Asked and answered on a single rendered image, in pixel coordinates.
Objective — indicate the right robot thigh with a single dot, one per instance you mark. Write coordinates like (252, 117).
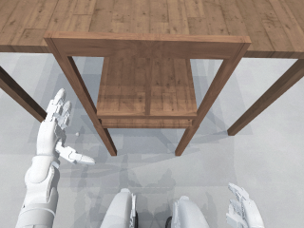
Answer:
(187, 214)

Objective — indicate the chair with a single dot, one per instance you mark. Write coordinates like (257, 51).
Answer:
(146, 79)

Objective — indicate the robot right hand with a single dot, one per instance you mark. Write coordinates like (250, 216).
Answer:
(248, 214)

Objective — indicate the robot left hand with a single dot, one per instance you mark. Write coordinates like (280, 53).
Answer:
(52, 129)

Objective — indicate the left robot forearm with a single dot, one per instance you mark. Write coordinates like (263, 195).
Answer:
(40, 203)

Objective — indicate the right robot shin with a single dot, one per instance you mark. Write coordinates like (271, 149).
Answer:
(173, 224)

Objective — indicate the table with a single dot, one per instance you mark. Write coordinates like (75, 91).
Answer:
(275, 28)

